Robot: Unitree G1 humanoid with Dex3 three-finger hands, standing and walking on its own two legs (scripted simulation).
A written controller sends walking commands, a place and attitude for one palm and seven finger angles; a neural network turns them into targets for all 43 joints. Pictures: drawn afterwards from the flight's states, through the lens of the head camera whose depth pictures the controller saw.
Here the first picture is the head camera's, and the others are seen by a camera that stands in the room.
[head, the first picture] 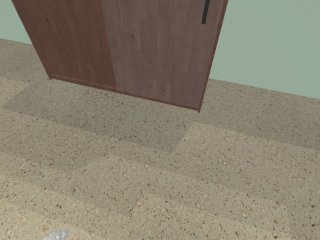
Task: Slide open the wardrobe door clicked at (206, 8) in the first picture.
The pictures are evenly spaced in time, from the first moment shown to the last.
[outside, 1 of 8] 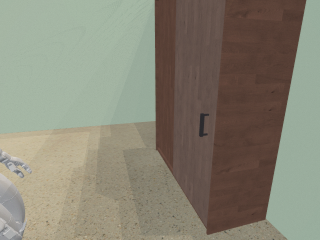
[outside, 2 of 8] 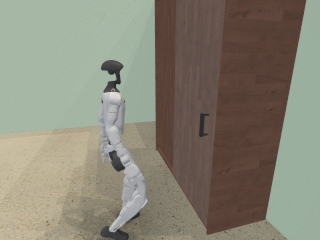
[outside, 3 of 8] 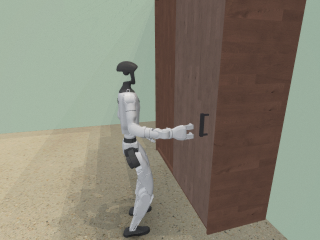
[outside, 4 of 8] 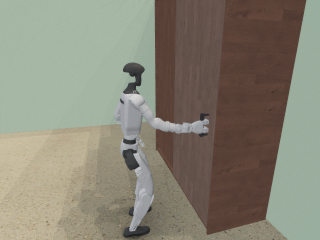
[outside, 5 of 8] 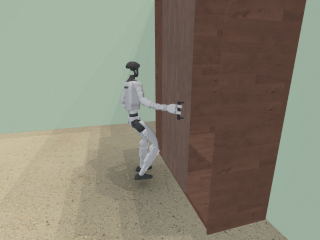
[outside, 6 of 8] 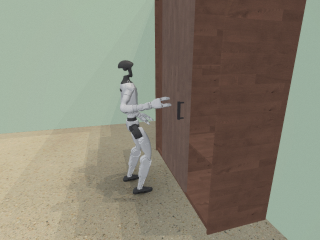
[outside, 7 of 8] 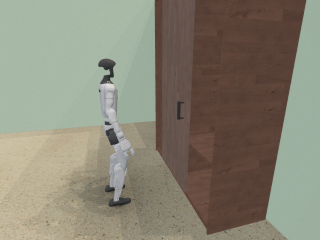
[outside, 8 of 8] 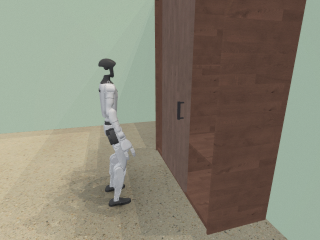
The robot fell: no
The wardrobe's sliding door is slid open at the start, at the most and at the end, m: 0.00 0.44 0.44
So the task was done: yes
